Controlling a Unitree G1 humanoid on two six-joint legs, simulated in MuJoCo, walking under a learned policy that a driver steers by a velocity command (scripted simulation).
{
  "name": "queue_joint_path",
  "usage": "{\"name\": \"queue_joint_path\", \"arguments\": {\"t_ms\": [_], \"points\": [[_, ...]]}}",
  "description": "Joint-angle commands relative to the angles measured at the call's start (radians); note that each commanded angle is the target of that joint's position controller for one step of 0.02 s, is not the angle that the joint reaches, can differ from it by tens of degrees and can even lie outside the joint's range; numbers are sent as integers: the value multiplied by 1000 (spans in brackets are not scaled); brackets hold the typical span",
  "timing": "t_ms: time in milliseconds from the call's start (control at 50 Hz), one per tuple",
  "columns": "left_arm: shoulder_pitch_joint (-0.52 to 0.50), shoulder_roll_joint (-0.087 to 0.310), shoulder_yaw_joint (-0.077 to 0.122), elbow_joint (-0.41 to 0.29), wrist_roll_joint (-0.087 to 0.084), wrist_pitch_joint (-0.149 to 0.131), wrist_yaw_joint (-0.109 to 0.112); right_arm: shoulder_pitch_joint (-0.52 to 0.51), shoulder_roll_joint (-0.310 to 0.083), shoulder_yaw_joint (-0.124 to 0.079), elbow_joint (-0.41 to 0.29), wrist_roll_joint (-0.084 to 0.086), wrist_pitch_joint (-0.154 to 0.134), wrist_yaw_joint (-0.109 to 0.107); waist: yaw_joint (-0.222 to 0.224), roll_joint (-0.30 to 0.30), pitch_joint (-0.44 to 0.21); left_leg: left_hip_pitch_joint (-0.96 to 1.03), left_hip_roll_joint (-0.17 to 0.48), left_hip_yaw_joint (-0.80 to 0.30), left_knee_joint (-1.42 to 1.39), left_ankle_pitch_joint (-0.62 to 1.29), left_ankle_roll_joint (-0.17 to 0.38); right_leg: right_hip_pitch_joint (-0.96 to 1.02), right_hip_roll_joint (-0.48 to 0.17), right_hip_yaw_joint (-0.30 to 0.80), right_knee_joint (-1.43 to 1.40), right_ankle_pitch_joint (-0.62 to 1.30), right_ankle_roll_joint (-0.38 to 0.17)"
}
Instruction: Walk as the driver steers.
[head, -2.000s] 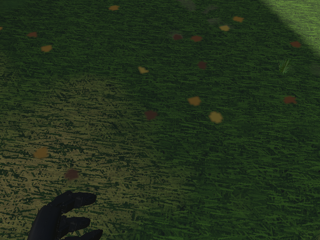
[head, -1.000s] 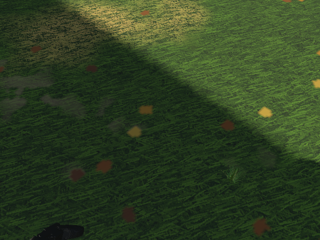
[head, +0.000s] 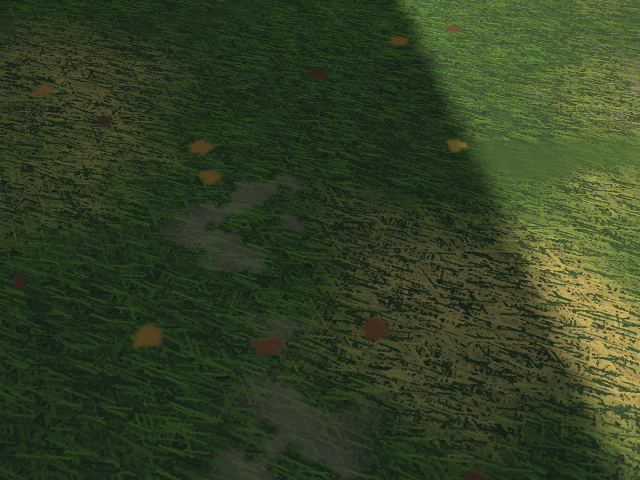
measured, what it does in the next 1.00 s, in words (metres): walks ahead, turning left: left foot, then right foot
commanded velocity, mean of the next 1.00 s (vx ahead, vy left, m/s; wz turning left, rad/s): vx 1.00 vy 0.00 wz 0.44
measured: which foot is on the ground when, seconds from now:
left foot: up 0.00-0.22, down 0.24-0.64, up 0.66-1.00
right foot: down 0.00-0.26, up 0.28-0.60, down 0.62-1.00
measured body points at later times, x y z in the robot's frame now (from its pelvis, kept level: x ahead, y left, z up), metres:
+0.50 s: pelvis +0.49 +0.04 +0.00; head +0.51 +0.04 +0.45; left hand +0.71 +0.28 -0.05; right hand +0.43 -0.25 -0.12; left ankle +0.40 +0.13 -0.74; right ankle +0.62 -0.11 -0.69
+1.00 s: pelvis +0.95 +0.11 -0.03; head +0.98 +0.14 +0.42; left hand +0.75 +0.31 -0.16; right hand +1.31 +0.04 -0.06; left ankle +1.09 +0.25 -0.71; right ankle +0.79 -0.10 -0.73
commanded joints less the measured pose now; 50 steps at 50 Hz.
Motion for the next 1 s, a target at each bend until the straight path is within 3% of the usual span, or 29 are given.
{"name": "queue_joint_path", "arguments": {"t_ms": [20, 80, 120, 180, 200, 220, 240, 260, 280, 300, 340, 400, 460, 500, 560, 600, 620, 640, 660, 680, 700, 720, 760, 840, 860, 900, 940, 980, 1000], "points": [[-39, 106, 21, -69, -5, -32, 3, -79, -76, 9, -135, -1, 1, 13, -67, -47, 88, -126, 74, 6, -218, 32, -51, -95, -245, 405, -305, -50, -203], [-54, 134, 41, -84, -15, -37, -5, -207, -42, 33, -181, 35, -4, 32, -28, -70, 93, 142, 42, 62, -504, 322, -68, -260, -187, 322, -366, 70, -139], [3, 149, 45, -64, -35, -49, -16, -221, -55, 28, -171, 39, -3, 28, 9, -64, 66, 166, 37, 89, -584, 455, -41, -124, -221, 282, -376, 242, -110], [91, 146, 37, -15, -19, -50, -10, -258, -82, 10, -177, 34, -5, 9, 50, -67, 30, 103, 1, 143, -682, 362, 29, 187, -258, 190, -229, 657, -60], [114, 158, 37, 1, -9, -46, -3, -203, -99, -2, -163, 32, -6, 1, 26, -87, -27, 153, -37, 167, -683, 277, 55, 265, -268, 154, -106, 874, -38], [115, 172, 38, 11, 4, -37, 8, -63, -122, -18, -122, 35, -7, -9, -45, -110, -109, 290, -70, 181, -684, 200, 87, 281, -271, 116, 79, 1018, -19], [69, 169, 36, 3, 14, -31, 16, 145, -159, -39, -62, 36, -6, -23, -152, -118, -192, 523, -28, 137, -656, 158, 126, 154, -253, 76, 322, 967, 0], [32, 106, 17, -41, 11, -35, 22, 347, -234, -70, -25, 18, -3, -36, -236, -9, -322, 786, 167, -131, -638, -121, 199, -90, -199, 11, 698, 665, 18], [56, 39, 0, -93, -15, -47, 7, 365, -299, -93, 5, 36, 8, -25, -170, 318, -426, 969, 358, -729, -827, -238, 333, -407, -34, -9, 1015, -149, 69], [-46, 84, -2, -111, 8, -54, 15, 291, -232, -92, 2, 52, 16, -14, -165, 180, -268, 935, 324, -762, -875, -212, 345, -617, -110, 40, 1044, -145, 48], [-219, 68, -19, -162, 32, -69, 8, 261, -156, -84, 31, 56, 9, -10, -139, -7, -72, 674, 245, -529, -892, 24, 304, -602, -193, 56, 886, -91, 58], [-257, 37, -33, -218, 66, -33, -10, 271, -117, -72, 79, 63, -4, -24, -38, 23, 16, 439, 159, -437, -954, 114, 290, -517, -222, 48, 704, -194, 105], [-403, 31, -52, -303, 48, -21, -32, 200, -153, -88, 57, 68, -14, -25, -13, 37, 91, 183, 102, -351, -1053, 125, 274, -375, -232, 0, 411, -59, 144], [-438, 16, -64, -313, 21, -25, -46, 177, -188, -106, 46, 73, -19, -12, -21, 44, 74, 13, 56, -289, -1102, 207, 225, -80, -180, -49, 233, 191, 148], [-429, 68, -46, -301, 15, -22, -26, 244, -222, -122, 60, 87, -20, 0, -38, 25, 30, 147, 82, -308, -1022, 389, 170, 33, -166, -40, 155, 257, 134], [-260, 122, -15, -249, 26, -25, 3, 274, -248, -128, 76, 82, -12, -1, 46, -30, -93, 233, 34, -254, -689, 646, 122, 216, -125, -62, 112, 100, 112], [-96, 160, 4, -220, 37, -29, 23, 261, -238, -124, 75, 78, -14, 1, 134, -35, -187, 124, -10, -225, -421, 606, 97, 427, -191, -24, 147, 20, 96], [99, 240, 28, -203, 66, -32, 46, 244, -104, -89, 42, 71, -22, -4, 186, -189, -320, -28, -74, -157, -47, 102, 90, 616, -459, 271, 90, -369, 64], [22, 298, 39, -217, 71, -23, 40, 348, -44, -65, -15, 116, -14, -12, 67, -426, -406, -221, -110, -67, 191, -184, 83, 637, -671, 823, -170, -602, -10], [-88, 203, 31, -228, 55, -17, 37, 276, -108, -69, 9, 85, 8, -21, 47, -260, -236, -316, -15, -44, 251, -72, 91, 503, -621, 778, -193, -668, -36], [-146, 117, 12, -229, 45, -18, 32, 198, -119, -71, 9, 66, 19, -12, 45, -145, -118, -327, 29, -22, 209, 1, 86, 391, -567, 570, -166, -504, -30], [-150, 83, 4, -208, 48, -21, 27, 150, -108, -70, 11, 58, 29, 0, 35, -77, -43, -302, 58, -17, 172, 26, 77, 295, -520, 410, -169, -281, -21], [-127, 62, -3, -157, 36, -36, 25, 118, -65, -64, -12, 47, 56, 25, -10, -126, 13, -275, 93, -12, 128, 19, 63, 195, -471, 215, -195, -67, 4], [-120, 15, -14, -98, 5, -67, 7, -52, -27, -42, -116, 44, 80, 53, -54, -118, 55, -323, 107, 39, 23, 134, 73, 170, -414, -73, -251, 335, 46], [-153, 35, -10, -98, 6, -72, 9, -75, -25, -35, -141, 47, 79, 62, -77, -138, 65, -296, 112, 47, -62, 193, 76, 143, -408, -128, -277, 347, 48], [-175, 58, -5, -88, 8, -74, 15, -137, -40, -28, -160, 48, 78, 82, -86, -73, 97, -175, 84, 132, -266, 300, 94, 98, -362, -250, -332, 405, 63], [-85, 85, -7, -55, 7, -77, 17, -166, -21, -15, -158, 37, 68, 85, -74, -45, 103, 21, 3, 190, -406, 337, 129, 69, -370, -276, -346, 729, 43], [-61, 178, 8, -42, 8, -62, 23, -56, -72, -30, -108, 30, 62, 63, -149, -96, 34, 186, -82, 195, -448, 240, 153, 158, -408, -267, -196, 1117, 19], [-81, 221, 16, -43, 9, -46, 28, 89, -119, -49, -63, 24, 61, 48, -231, -111, -44, 350, -106, 173, -471, 163, 167, 158, -423, -258, 3, 1214, 4]]}}
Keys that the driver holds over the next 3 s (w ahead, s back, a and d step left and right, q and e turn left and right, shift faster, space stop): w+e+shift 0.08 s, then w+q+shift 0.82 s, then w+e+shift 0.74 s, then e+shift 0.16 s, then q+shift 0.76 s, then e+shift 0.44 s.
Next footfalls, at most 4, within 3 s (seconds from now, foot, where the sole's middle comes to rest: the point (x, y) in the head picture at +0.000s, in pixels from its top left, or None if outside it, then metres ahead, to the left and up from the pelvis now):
0.24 left None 0.44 0.12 -0.77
0.62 right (384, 347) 0.82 -0.09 -0.77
1.04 left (246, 240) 1.13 0.27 -0.77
1.50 right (246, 135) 1.57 0.33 -0.77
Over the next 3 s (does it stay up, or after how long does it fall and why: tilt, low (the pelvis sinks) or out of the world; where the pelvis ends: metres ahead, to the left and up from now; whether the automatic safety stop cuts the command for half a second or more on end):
stays up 1.82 0.41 0.00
